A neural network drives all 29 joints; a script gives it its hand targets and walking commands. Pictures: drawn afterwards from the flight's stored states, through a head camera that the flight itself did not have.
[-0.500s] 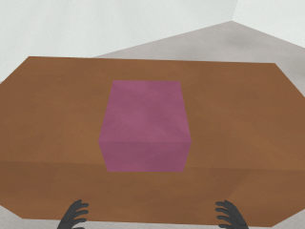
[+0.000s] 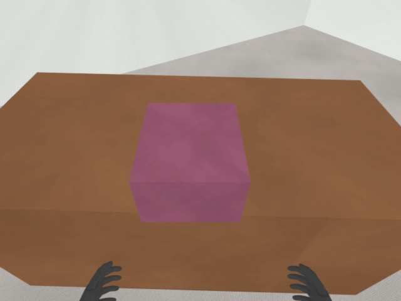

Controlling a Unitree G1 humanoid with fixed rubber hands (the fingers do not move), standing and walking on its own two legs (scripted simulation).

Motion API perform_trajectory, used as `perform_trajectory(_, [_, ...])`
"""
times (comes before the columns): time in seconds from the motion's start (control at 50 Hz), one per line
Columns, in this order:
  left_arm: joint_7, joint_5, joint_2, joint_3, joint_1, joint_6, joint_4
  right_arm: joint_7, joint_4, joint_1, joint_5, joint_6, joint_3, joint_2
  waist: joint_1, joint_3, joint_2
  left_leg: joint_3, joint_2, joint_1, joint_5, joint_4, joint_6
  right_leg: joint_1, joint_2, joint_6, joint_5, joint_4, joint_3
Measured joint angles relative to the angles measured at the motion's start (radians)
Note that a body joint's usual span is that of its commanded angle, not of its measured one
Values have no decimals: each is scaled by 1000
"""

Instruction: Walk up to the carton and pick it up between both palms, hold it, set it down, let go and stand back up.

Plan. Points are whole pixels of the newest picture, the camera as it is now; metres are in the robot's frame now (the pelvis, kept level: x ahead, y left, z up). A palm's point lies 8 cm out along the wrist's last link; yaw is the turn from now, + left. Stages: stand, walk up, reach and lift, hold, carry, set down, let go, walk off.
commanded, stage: let go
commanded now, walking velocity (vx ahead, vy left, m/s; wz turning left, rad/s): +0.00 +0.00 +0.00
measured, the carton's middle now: (191, 159) +0.48 +0.03 +0.00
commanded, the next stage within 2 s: stand in 0.08 s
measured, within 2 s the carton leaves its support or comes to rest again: neither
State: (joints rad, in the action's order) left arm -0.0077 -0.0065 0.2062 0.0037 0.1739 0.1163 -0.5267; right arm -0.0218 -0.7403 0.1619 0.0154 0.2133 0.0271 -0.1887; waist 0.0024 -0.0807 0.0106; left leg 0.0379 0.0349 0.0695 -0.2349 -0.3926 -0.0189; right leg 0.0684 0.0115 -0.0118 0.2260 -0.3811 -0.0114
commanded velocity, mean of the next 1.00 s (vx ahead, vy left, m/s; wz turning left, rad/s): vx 0.00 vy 0.00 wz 0.00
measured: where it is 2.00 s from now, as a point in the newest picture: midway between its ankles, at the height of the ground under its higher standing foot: outside the picture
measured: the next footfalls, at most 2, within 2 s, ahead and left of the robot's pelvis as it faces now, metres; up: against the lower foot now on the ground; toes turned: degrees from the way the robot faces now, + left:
none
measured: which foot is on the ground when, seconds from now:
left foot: down 0.00-1.00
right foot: down 0.00-1.00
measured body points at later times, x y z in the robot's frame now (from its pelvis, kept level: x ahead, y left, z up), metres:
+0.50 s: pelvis +0.00 +0.01 +0.00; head -0.01 +0.01 +0.45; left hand +0.04 +0.26 -0.13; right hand +0.03 -0.24 -0.15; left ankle -0.01 +0.13 -0.74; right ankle -0.01 -0.11 -0.74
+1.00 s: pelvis -0.01 +0.03 +0.00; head -0.01 +0.03 +0.45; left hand -0.04 +0.24 -0.16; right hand -0.03 -0.19 -0.16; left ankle -0.01 +0.13 -0.74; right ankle -0.01 -0.11 -0.74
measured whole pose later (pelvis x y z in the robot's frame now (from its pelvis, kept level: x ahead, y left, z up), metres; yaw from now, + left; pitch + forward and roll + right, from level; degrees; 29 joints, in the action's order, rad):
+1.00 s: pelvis -0.01 +0.03 +0.00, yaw +0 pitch -2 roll +0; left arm -0.04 -0.02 0.11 0.01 0.38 -0.02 -1.10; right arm 0.03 -1.12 0.35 0.02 0.01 0.01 -0.14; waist 0.00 -0.01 -0.01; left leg 0.05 -0.01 0.16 -0.23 -0.42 0.03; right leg 0.16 -0.04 0.03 0.22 -0.41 0.00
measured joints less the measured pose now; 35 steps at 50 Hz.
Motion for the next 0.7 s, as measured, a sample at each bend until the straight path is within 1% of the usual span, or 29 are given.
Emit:
perform_trajectory(0.08, [0, 3, 2, -3, -2, 4, -12, -3, 6, 1, 7, -10, 5, 0, 0, 0, -2, 1, -1, 3, -1, -5, 2, 5, -1, 1, 2, -8, 1])
perform_trajectory(0.12, [8, -27, -1, 0, 7, -38, -34, 3, 10, 13, 10, -67, 6, -6, -2, 27, -11, -2, 1, 37, -7, -26, 2, 32, 0, 4, 4, -18, -2])
perform_trajectory(0.18, [18, -35, 1, 10, 37, -98, -68, 2, -19, 42, 16, -159, 11, -19, -6, 61, -25, -11, 2, 86, -23, -64, 4, 71, 1, 7, 12, -39, -10])
perform_trajectory(0.24, [19, -34, 1, 17, 78, -126, -103, -1, -63, 77, 20, -198, 14, -29, -11, 81, -32, -14, 0, 113, -30, -80, 6, 95, -1, 8, 19, -52, -13])
perform_trajectory(0.4, [5, -27, -9, 22, 178, -148, -214, 2, -154, 151, 18, -205, 20, -33, -6, 98, -32, -15, -10, 128, -27, -76, 15, 111, -12, 13, 19, -54, -14])
perform_trajectory(0.7, [-19, -19, -41, 23, 213, -140, -433, 32, -307, 183, 8, -202, 5, -4, -6, 97, -29, -5, -32, 95, -4, -33, 33, 85, -32, 29, 2, -24, -4])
